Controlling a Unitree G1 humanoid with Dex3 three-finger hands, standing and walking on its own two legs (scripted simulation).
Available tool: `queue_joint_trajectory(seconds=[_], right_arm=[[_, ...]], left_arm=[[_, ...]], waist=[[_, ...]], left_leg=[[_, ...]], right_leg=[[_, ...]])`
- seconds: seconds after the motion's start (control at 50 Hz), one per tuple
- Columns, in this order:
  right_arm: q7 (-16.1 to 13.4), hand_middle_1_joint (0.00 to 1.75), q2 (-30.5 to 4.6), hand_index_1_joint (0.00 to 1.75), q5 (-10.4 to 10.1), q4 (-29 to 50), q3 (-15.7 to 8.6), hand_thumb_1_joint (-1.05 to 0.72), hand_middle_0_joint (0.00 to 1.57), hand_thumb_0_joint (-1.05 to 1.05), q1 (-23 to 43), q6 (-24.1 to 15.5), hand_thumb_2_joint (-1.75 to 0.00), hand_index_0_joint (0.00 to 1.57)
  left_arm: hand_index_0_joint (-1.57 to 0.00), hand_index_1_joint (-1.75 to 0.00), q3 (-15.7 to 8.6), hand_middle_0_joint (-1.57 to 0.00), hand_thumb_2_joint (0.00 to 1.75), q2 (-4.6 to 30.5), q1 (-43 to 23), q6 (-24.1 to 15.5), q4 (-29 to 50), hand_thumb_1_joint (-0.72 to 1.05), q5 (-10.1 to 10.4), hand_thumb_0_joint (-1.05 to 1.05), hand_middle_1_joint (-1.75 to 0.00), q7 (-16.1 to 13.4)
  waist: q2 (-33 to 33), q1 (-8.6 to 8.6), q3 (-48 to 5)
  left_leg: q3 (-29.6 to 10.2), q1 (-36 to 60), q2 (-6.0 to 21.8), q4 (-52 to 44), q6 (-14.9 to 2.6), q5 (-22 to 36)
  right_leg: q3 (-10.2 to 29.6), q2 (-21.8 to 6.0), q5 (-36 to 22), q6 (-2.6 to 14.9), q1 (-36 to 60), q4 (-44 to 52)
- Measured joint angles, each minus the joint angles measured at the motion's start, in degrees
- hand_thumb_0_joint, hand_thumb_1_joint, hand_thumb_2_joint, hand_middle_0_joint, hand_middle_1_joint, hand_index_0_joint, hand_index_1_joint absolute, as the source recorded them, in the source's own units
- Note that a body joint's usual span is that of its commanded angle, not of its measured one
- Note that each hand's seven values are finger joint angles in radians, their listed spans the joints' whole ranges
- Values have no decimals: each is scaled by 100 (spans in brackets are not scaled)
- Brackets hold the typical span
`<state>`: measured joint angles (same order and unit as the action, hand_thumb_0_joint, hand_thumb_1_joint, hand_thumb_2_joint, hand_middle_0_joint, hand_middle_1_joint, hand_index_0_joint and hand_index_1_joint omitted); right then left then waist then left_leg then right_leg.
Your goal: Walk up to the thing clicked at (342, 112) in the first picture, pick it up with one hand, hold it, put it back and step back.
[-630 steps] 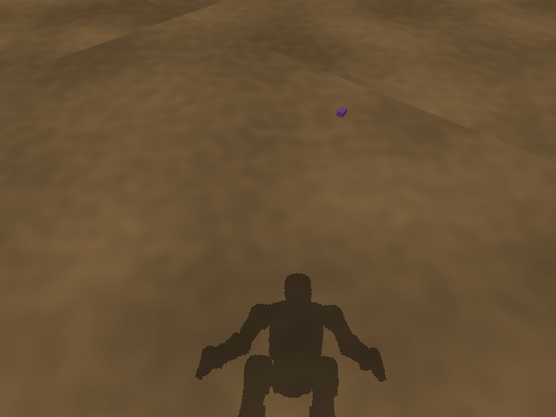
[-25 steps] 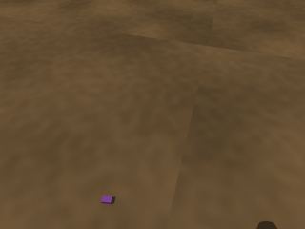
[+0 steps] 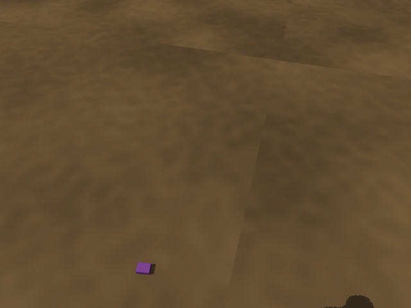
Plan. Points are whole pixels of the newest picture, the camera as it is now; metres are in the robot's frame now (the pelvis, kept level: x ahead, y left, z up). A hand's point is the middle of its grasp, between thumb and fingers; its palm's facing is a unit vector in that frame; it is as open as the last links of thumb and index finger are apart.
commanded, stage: stand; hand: left
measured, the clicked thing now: (143, 268) +0.42 +0.31 -0.77
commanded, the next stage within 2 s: walk up in 0.74 s
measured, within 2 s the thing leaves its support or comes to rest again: neither
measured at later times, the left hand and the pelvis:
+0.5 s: hand out of the picture +0.07 +0.25 -0.16, palm faces -0.03 -0.94 -0.35, open 7.4 cm; pelvis +0.00 +0.00 +0.00, yaw +0 degrees
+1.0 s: hand out of the picture +0.08 +0.30 -0.15, palm faces +0.02 -0.91 -0.41, open 7.4 cm; pelvis +0.01 +0.03 -0.01, yaw +0 degrees
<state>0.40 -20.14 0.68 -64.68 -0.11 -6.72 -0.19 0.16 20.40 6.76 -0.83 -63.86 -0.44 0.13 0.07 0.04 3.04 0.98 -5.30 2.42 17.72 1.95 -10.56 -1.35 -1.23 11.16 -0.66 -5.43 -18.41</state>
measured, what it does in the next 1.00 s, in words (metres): stands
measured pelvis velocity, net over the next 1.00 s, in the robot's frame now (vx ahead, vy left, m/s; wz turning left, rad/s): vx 0.01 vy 0.03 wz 0.00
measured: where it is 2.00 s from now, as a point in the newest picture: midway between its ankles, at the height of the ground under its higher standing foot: outside the picture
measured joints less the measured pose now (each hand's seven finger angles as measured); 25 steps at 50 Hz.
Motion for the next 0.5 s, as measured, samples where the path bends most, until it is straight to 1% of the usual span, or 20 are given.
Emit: queue_joint_trajectory(seconds=[0.5], right_arm=[[-3,30,-3,30,-4,17,-8,-90,20,1,26,-2,-90,21]], left_arm=[[-20,-30,-7,-20,90,-7,13,5,10,90,-4,1,-30,4]], waist=[[-19,-10,7]], left_leg=[[9,14,3,-11,5,-9]], right_leg=[[8,2,19,5,-2,-15]])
